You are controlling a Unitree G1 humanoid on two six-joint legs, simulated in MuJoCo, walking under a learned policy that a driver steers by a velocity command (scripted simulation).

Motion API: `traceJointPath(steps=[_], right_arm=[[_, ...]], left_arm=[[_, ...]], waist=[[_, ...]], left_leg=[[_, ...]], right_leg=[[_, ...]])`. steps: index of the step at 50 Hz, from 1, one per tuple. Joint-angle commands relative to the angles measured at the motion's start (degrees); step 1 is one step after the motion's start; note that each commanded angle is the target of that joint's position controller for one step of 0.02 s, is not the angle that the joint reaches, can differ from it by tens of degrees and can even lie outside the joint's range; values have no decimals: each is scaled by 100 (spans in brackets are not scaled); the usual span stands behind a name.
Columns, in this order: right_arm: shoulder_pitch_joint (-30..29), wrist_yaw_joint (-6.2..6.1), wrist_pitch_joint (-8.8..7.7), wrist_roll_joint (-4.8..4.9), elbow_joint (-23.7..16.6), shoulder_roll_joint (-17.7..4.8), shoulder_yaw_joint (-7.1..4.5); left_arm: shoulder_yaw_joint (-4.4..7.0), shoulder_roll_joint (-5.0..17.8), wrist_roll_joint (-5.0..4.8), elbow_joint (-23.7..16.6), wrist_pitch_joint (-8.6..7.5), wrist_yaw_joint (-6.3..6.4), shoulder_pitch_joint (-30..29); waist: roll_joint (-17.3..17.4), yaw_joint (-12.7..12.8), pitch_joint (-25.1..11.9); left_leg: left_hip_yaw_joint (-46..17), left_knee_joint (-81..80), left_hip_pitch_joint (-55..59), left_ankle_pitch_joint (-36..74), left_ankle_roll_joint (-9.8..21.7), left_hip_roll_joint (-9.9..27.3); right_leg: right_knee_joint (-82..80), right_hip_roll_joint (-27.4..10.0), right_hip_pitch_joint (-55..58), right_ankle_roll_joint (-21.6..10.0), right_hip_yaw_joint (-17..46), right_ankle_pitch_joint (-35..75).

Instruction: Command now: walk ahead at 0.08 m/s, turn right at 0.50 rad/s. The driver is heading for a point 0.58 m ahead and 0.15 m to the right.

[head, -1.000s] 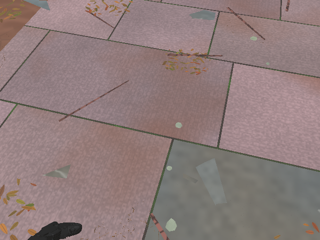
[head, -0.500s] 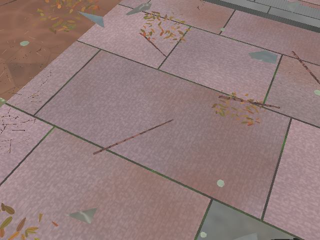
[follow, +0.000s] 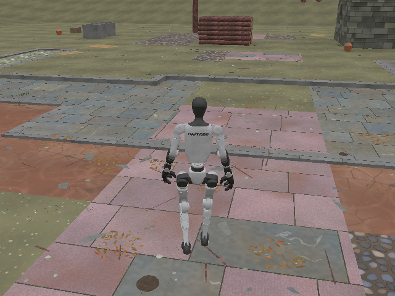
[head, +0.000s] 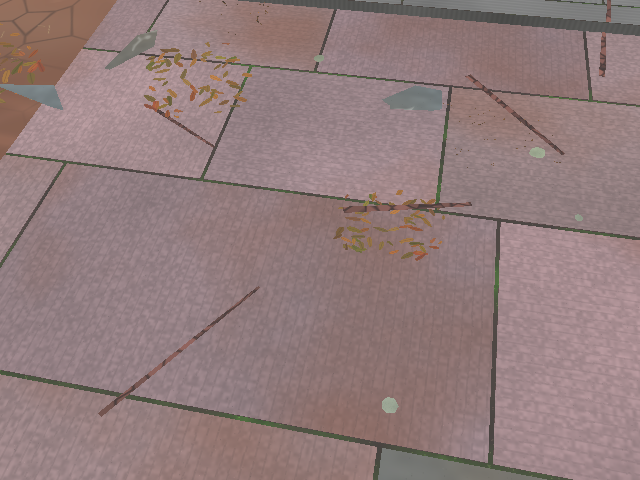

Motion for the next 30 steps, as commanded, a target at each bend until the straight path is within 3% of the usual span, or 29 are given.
traceJointPath(steps=[1, 2, 3, 5, 8, 12, 17, 20, 21, 22, 23, 24, 25, 27, 30], right_arm=[[196, -9, 72, -38, -451, -557, -89], [-89, -14, 82, -68, -541, -646, -134], [4, -6, 135, -96, -533, -640, -135], [182, 9, 243, -98, -498, -493, -105], [55, -12, 305, -52, -595, -433, -88], [-339, -27, 329, -30, -787, -516, -100], [-284, -67, 218, 67, -881, -537, -76], [329, -130, 121, 110, -782, -550, -75], [506, -184, 79, 68, -750, -730, -121], [383, -235, 74, -16, -880, -1247, -220], [-315, -199, 98, -116, -1103, -1638, -297], [-328, -162, 98, -125, -1106, -1246, -226], [-602, -135, 78, -71, -1156, -901, -121], [-829, -115, 71, -46, -1271, -775, -80], [-352, -95, 88, -60, -1238, -799, -102]], left_arm=[[320, 978, -110, -265, 179, 144, 620], [247, 759, -92, -318, 232, 175, 320], [221, 673, -57, -330, 260, 184, 211], [278, 848, -12, -320, 232, 148, 303], [356, 1036, 10, -341, 222, 112, 372], [401, 1091, 46, -413, 322, 105, 381], [447, 1122, 89, -479, 383, 54, 287], [450, 1080, 7, -517, 421, 32, 46], [414, 953, -52, -553, 407, 54, 25], [331, 581, -97, -577, 386, 83, 374], [390, 752, -25, -636, 343, 125, 208], [482, 1149, 163, -581, 331, 121, 105], [500, 1090, 146, -462, 347, 70, 320], [471, 986, 114, -308, 453, -30, 665], [394, 898, 43, -440, 521, -121, 334]], waist=[[-382, 227, -1002], [-350, 119, -647], [-402, 8, -599], [-351, -30, -840], [-475, 45, -942], [-724, 216, -796], [-815, 233, -795], [-841, -93, -775], [-597, -162, -719], [511, 78, -804], [1365, 94, -288], [589, 154, -267], [380, 378, -340], [661, 479, -479], [695, 137, -485]], left_leg=[[-843, 1528, -1686, 167, -161, 163], [-858, 1059, -1619, 497, -181, 255], [-817, 744, -1348, 692, -228, 259], [-750, 432, -1037, 854, -269, 121], [-796, -167, -1062, 900, -307, 73], [-897, -803, -1095, 1011, -313, 22], [-910, -1732, -486, 824, -152, -231], [-848, -3335, 594, 1213, 100, -411], [-1116, -4160, 1114, 1364, 209, -74], [-2467, -4827, 1457, 536, 519, 1304], [-3679, -5194, 689, 878, 1113, 2309], [-3154, -4889, 282, 1854, 1280, 2218], [-2471, -4654, 156, 2601, 1125, 1790], [-1548, -4388, 461, 3502, 935, 1296], [-1170, -4145, 1177, 4284, 1029, 1267]], right_leg=[[-1544, -2046, 1824, -1401, 2675, 2728], [-1727, -1668, 1375, -1078, 2397, 2102], [-1780, -1400, 1083, -890, 2120, 2010], [-1750, -1206, 984, -745, 1929, 2048], [-1843, -1123, 1041, -647, 2126, 1160], [-2086, -1049, 966, -531, 2631, -617], [-1986, -991, 905, -397, 3092, -543], [-1820, -764, 542, -38, 3218, -486], [-1581, -458, 146, 283, 3009, -1034], [-339, 133, -351, 622, 2217, -1848], [971, 895, -1156, 764, 886, -2000], [1995, 309, -775, 824, 1029, -1765], [2470, 343, -535, 810, 1004, -1458], [3305, 303, -598, 894, 822, -1117], [3146, 117, -989, 1095, 579, -1115]])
